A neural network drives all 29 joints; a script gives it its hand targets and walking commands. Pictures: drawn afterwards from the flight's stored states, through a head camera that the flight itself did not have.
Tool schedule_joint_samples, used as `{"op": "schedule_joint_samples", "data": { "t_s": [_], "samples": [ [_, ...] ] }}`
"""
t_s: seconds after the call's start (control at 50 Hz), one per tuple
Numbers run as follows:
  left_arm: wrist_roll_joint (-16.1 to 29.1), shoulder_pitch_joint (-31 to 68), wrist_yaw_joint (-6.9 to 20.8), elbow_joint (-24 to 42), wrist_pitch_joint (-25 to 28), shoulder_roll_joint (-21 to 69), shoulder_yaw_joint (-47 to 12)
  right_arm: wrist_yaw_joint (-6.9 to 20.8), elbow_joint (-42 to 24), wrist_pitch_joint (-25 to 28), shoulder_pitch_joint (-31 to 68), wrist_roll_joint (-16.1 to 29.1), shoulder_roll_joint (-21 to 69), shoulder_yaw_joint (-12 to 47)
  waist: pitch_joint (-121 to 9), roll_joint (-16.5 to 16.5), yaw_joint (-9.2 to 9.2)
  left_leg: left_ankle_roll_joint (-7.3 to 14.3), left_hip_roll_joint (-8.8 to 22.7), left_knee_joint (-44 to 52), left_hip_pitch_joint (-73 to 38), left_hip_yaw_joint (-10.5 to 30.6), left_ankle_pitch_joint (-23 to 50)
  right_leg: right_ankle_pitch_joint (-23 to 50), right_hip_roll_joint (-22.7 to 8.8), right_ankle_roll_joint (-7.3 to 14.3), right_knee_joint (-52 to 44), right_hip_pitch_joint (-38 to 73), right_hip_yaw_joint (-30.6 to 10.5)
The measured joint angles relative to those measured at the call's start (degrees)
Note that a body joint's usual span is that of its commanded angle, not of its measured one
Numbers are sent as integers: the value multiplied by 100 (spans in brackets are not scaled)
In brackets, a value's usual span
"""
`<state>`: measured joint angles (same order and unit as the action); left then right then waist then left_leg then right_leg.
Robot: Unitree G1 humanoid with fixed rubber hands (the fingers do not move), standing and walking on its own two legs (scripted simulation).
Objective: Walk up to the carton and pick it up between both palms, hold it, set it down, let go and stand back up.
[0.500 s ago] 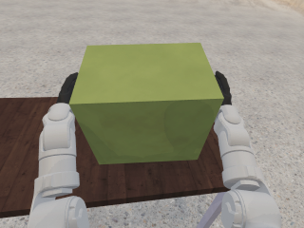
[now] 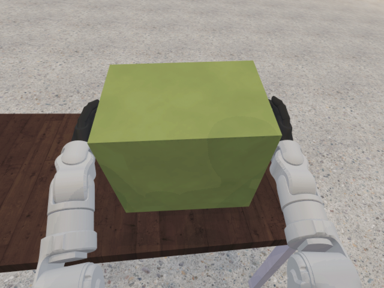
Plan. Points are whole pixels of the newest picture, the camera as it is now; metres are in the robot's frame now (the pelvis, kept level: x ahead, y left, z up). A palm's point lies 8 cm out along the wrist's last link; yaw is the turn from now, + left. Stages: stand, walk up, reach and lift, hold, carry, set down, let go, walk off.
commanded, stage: set down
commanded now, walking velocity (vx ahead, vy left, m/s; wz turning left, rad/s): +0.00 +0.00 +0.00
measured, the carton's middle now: (185, 141) +0.41 -0.01 +0.12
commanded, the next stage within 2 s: none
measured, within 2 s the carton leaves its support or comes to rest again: rests again in 1.98 s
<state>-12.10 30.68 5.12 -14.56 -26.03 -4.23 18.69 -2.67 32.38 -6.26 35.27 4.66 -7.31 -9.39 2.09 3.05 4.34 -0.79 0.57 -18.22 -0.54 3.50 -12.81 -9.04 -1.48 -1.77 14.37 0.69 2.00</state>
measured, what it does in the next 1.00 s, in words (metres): stands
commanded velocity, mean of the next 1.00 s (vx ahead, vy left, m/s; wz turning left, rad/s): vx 0.00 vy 0.00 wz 0.00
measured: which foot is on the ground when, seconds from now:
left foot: down 0.00-1.00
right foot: down 0.00-1.00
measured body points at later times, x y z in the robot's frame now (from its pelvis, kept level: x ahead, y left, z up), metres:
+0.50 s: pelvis -0.01 +0.00 +0.00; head -0.02 +0.02 +0.45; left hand +0.40 +0.17 +0.13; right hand +0.38 -0.22 +0.14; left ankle -0.02 +0.13 -0.75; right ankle -0.01 -0.14 -0.75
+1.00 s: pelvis +0.01 +0.00 +0.00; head +0.02 +0.02 +0.45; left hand +0.43 +0.16 +0.10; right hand +0.40 -0.23 +0.12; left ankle -0.02 +0.13 -0.75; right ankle -0.01 -0.14 -0.75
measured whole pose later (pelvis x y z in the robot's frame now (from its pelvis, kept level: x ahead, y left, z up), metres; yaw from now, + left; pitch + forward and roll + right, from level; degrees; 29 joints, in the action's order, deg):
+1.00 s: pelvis +0.01 +0.00 +0.00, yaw -1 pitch +1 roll -1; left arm -9.7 37.3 0.8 -40.7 -9.9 -4.3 16.6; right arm 1.2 48.6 4.2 37.6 -5.0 -6.8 -20.9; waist -1.2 1.9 2.6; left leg -0.7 1.0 -18.2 5.9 1.6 -13.1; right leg -9.2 -1.6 -1.9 14.7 -6.2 2.0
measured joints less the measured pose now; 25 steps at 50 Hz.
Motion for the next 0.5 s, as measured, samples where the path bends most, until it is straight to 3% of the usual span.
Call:
{"op": "schedule_joint_samples", "data": {
  "t_s": [0.26,0.4,0.5],
  "samples": [
    [35,206,-323,-866,413,149,-284,318,740,465,-56,-340,-66,-555,-179,46,-6,44,-20,-63,97,-91,-1,49,-29,-38,11,-97,-46],
    [-45,472,-322,-1258,550,201,-109,381,1051,511,207,-531,-102,-728,-60,-53,-156,42,-15,34,231,-217,107,102,-32,-31,90,-357,-151],
    [126,560,-373,-1583,942,140,-96,401,1131,745,272,-735,-35,-902,-135,-136,-267,17,3,84,442,-209,170,151,-19,-9,59,-570,-126]
  ]
}}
